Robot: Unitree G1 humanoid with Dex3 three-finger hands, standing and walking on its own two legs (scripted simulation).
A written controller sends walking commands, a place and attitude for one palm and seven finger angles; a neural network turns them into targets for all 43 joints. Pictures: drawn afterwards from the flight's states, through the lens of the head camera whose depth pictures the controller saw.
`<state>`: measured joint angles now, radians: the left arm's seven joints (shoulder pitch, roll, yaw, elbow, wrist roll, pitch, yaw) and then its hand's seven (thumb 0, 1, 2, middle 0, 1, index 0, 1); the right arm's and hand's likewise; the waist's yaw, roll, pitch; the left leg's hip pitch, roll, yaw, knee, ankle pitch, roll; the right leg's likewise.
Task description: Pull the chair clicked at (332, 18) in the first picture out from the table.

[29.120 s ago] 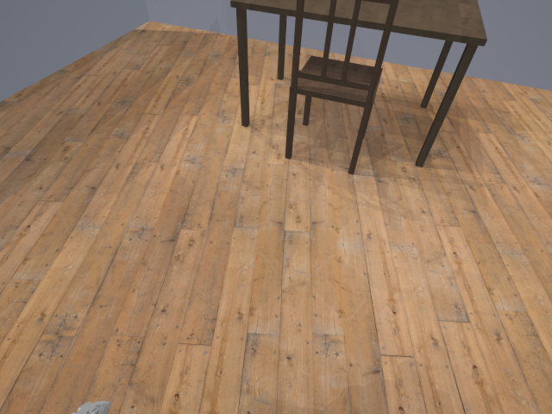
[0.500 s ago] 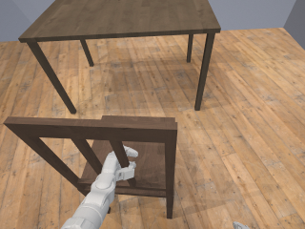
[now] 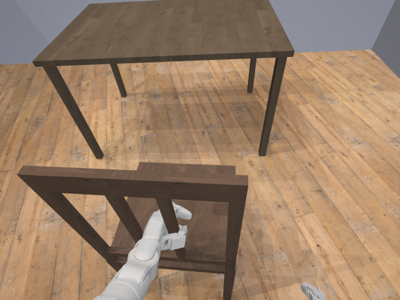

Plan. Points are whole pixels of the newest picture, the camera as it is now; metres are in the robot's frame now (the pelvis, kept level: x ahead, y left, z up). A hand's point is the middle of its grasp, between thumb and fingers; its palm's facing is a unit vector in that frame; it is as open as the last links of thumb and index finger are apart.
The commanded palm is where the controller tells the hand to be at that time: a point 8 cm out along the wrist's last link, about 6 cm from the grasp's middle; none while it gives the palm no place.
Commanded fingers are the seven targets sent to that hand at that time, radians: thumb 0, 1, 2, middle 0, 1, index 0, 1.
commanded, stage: open the thumb and straighten the fingers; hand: left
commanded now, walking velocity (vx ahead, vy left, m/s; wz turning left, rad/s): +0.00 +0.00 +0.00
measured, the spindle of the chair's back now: (134, 228) +0.29 +0.18 -0.07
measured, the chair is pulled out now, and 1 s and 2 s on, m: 0.61 0.61 0.61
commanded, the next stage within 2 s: draw the fingers out of the gap in 0.84 s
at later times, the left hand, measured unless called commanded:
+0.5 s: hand (176, 235) +0.27 +0.08 -0.05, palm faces -0.12 -0.99 -0.11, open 12.2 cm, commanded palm +0.25 +0.12 -0.04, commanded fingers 0.00 -0.55 0.20 -0.22 -0.65 -0.22 -0.65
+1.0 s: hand (167, 237) +0.27 +0.10 -0.05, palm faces -0.10 -0.99 -0.08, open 17.4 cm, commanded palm +0.23 +0.15 -0.04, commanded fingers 0.00 -0.55 0.20 0.00 0.00 0.00 0.00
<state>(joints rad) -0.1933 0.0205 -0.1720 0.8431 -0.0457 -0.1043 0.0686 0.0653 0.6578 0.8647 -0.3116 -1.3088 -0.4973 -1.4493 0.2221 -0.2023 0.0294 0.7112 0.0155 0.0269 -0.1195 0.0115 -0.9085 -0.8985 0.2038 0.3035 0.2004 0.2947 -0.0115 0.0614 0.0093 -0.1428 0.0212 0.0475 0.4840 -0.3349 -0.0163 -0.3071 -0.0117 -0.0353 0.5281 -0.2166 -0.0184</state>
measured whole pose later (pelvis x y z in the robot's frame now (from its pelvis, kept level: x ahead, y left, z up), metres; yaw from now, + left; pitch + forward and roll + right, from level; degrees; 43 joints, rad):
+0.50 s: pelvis -0.02 -0.01 -0.02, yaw +1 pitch +6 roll +1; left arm -0.10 0.10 -0.10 0.48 -0.08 0.10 0.04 0.01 -0.29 0.33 -0.38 -1.19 -0.42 -1.23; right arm 0.25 -0.27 -0.01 0.62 0.05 -0.06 -0.02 0.01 -0.91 -0.90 0.20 0.30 0.20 0.29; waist -0.08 0.04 -0.06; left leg -0.41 0.02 0.03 0.69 -0.38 -0.02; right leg -0.55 -0.02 -0.05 0.69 -0.25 -0.03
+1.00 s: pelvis -0.02 -0.01 -0.03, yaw +3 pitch +8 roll +1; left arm -0.05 0.14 -0.08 0.34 -0.10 0.19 -0.01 -0.01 -0.54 0.21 -0.01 -0.04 -0.02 -0.04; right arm 0.25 -0.27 0.02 0.58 0.05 -0.11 -0.04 0.01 -0.91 -0.90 0.20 0.30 0.20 0.29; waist -0.07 0.04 -0.07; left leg -0.49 0.02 0.00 0.79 -0.43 -0.02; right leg -0.62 -0.03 -0.08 0.78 -0.30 -0.03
